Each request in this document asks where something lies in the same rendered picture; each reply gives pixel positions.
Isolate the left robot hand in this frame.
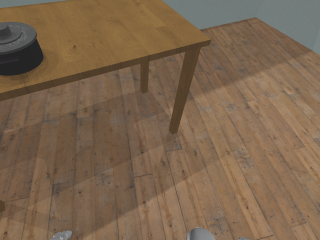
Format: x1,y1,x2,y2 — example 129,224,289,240
49,230,72,240

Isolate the table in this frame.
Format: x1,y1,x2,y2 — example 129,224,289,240
0,0,211,213

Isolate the knob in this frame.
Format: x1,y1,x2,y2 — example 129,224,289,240
0,22,11,37

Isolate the lid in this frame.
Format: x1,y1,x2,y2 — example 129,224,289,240
0,22,37,55

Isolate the pot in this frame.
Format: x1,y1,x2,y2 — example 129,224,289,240
0,38,44,76

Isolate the robot right thigh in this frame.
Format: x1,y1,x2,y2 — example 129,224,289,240
186,228,215,240

